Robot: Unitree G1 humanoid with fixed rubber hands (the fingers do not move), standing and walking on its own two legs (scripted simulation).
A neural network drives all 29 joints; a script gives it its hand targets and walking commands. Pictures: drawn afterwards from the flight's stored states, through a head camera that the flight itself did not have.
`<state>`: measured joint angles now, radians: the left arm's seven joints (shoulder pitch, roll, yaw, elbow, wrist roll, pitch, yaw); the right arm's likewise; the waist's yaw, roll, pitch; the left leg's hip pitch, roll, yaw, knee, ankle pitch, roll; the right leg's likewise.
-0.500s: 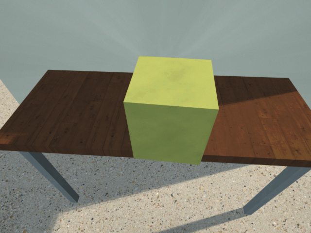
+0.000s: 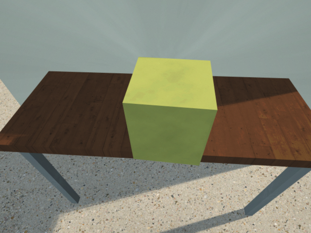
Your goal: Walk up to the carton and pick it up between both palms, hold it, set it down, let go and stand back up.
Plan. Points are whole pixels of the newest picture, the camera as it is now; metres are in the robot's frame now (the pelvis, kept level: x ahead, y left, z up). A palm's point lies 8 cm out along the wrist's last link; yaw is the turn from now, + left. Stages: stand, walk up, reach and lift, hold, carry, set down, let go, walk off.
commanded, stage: walk up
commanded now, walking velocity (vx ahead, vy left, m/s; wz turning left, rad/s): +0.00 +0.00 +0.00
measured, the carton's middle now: (169, 112) +0.45 -0.02 +0.06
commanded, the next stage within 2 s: stand in 1.72 s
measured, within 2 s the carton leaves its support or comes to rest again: neither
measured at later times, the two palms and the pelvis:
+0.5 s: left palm out of the picture +0.01 +0.22 -0.15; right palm out of the picture -0.04 -0.21 -0.14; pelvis -0.01 +0.01 +0.00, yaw -4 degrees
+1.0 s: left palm out of the picture +0.01 +0.21 -0.15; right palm out of the picture -0.02 -0.21 -0.15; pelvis +0.00 +0.00 +0.00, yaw -3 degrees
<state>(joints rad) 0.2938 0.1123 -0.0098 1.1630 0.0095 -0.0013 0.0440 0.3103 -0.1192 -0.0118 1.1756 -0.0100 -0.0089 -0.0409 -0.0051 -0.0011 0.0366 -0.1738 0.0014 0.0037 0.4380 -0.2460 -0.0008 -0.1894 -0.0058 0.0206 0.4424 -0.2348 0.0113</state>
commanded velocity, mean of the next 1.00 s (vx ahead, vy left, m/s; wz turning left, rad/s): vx -0.01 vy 0.00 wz -0.06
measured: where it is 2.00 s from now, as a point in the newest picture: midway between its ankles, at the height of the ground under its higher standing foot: outside the picture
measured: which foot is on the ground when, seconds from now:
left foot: down 0.00-1.00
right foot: down 0.00-1.00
